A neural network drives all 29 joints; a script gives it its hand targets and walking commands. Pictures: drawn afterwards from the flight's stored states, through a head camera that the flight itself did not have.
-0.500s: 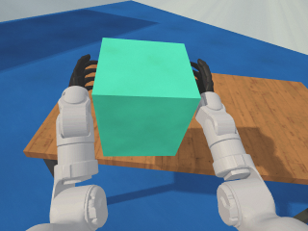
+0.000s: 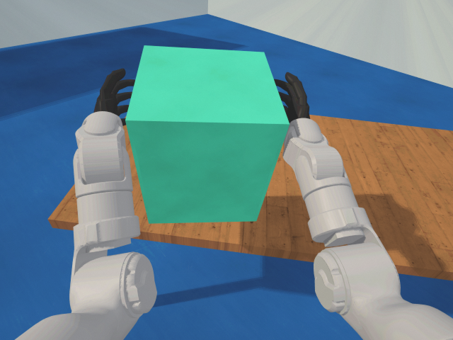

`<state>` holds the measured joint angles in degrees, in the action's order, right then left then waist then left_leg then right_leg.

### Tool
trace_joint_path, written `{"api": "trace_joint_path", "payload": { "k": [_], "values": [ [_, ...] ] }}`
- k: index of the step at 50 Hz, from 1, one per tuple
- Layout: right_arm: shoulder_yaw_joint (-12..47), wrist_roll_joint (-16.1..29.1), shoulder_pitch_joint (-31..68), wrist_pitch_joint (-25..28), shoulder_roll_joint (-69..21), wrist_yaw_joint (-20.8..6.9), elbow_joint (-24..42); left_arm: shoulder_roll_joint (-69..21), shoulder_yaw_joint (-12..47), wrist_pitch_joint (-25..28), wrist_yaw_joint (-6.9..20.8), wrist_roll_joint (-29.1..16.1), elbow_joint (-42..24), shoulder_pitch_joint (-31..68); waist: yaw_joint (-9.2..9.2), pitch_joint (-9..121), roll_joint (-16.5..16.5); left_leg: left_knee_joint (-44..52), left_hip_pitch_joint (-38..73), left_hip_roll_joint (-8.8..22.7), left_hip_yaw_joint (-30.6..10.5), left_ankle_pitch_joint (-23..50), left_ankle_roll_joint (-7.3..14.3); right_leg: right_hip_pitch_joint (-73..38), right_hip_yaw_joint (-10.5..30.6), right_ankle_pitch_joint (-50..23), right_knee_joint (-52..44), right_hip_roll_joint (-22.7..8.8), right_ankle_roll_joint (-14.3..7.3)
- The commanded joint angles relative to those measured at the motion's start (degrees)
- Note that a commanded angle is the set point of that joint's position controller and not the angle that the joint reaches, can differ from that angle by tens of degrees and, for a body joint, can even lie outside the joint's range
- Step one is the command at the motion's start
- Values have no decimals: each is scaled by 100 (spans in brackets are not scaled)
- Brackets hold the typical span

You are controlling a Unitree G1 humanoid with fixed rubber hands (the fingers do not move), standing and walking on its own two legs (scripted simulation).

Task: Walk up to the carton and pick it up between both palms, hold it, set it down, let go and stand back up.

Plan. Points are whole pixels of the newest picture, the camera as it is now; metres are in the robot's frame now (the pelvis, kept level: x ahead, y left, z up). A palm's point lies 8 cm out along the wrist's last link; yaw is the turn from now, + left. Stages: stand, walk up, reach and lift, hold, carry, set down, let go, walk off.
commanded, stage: hold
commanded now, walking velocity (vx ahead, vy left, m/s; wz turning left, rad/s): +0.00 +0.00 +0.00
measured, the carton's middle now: (204, 140) +0.40 +0.01 +0.18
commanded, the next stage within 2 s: none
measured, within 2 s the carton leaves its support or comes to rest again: neither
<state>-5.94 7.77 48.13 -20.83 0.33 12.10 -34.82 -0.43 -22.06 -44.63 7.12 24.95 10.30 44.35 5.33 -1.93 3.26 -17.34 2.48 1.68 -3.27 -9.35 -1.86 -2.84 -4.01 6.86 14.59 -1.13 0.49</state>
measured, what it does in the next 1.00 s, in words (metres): stands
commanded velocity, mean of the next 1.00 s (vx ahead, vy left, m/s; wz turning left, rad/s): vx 0.00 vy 0.00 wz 0.00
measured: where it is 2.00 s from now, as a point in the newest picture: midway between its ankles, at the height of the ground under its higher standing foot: outside the picture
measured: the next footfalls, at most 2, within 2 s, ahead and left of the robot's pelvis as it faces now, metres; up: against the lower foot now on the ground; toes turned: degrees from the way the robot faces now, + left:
none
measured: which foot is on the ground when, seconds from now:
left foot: down 0.00-1.00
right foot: down 0.00-1.00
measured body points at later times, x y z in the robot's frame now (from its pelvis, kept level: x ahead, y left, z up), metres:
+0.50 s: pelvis +0.01 +0.00 +0.00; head -0.06 +0.03 +0.44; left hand +0.38 +0.17 +0.24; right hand +0.39 -0.14 +0.24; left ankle +0.02 +0.14 -0.75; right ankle +0.03 -0.12 -0.75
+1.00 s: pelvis +0.01 +0.00 +0.00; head -0.06 +0.02 +0.44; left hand +0.38 +0.16 +0.24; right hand +0.39 -0.14 +0.24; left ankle +0.02 +0.14 -0.75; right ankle +0.03 -0.12 -0.75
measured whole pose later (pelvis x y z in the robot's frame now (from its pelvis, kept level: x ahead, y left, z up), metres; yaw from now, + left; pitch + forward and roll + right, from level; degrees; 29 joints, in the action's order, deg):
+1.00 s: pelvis +0.01 +0.00 +0.00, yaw +0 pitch -11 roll -1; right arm -2.8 10.0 46.5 -21.2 1.2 13.2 -32.9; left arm -1.0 -22.0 -45.4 7.4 24.7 7.3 41.8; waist 5.4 -2.0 3.0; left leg -17.5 3.4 2.1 -3.1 -10.1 -2.0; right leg -3.9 -3.9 7.3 14.3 -0.7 0.4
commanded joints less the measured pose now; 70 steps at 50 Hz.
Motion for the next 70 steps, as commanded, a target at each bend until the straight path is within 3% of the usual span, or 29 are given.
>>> {"api": "trace_joint_path", "payload": {
  "k": [1, 7, 19, 32, 44, 60, 61, 62, 67, 70],
  "values": [
    [1920, 583, 3805, 296, -2817, -706, 1141, -2696, 2034, 254, 792, -859, -61, 3279, -46, 1623, -410, 312, -494, -481, 700, 938, 76, -1045, -279, -217, -29, 497, 92],
    [2163, 773, 3826, 352, -2881, -638, 1409, -2727, 2160, 244, 767, -907, -294, 3221, -60, 1765, -345, 116, -169, -499, 708, 1477, 55, -998, -275, -561, -48, 515, 132],
    [2053, 752, 3604, 232, -2821, -567, 1469, -2784, 2427, 191, 820, -1008, -488, 3199, 146, 1543, -499, 164, -221, -487, 685, 1321, -44, -949, -264, -518, -65, 468, 150],
    [2171, 797, 3587, 219, -2786, -604, 1554, -2776, 2391, 166, 788, -986, -585, 3106, 54, 1558, -470, 178, -234, -456, 680, 1447, -40, -995, -279, -468, -41, 514, 106],
    [2089, 714, 3633, 222, -2848, -598, 1469, -2738, 2333, 180, 805, -979, -453, 3197, 63, 1537, -417, 225, -296, -482, 707, 1138, 19, -946, -261, -397, -71, 471, 134],
    [2098, 743, 3632, 227, -2829, -587, 1461, -2738, 2314, 185, 826, -966, -441, 3198, 67, 1550, -438, 203, -269, -482, 698, 1251, 1, -961, -274, -441, -61, 483, 136],
    [2269, 843, 3614, 287, -2922, -562, 1859, -2923, 2671, 228, 785, -1182, -1095, 3215, 120, 2146, -610, 46, -161, -457, 676, 1704, -103, -1199, -247, -911, 34, 513, 109],
    [2306, 920, 3633, 260, -2869, -527, 1930, -2923, 2720, 208, 749, -1200, -1047, 3218, 153, 2050, -618, -15, -142, -461, 652, 1890, -137, -1194, -234, -1078, 34, 522, 112],
    [2137, 737, 3334, 52, -2724, -484, 1444, -2647, 2372, 71, 830, -948, -696, 2974, 114, 1205, -449, 287, -548, -456, 697, 983, -47, -1137, -212, -490, -72, 438, 140],
    [2067, 713, 3476, 78, -2737, -564, 1503, -2680, 2359, 34, 871, -947, -722, 3059, 62, 1245, -491, 359, -681, -438, 737, 892, -39, -1194, -229, -343, -50, 455, 123]
  ]
}}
